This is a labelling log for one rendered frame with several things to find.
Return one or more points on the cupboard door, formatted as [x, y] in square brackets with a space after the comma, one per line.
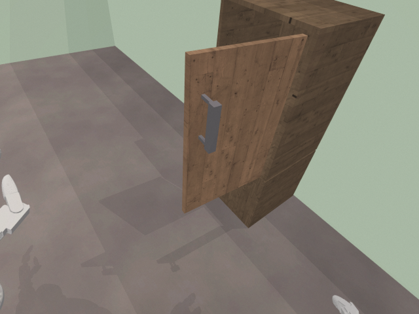
[251, 81]

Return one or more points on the robot right hand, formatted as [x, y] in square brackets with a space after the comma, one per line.
[343, 306]

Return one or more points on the robot left hand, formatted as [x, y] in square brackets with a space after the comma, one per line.
[12, 214]

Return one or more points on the handle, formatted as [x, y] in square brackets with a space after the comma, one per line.
[212, 125]

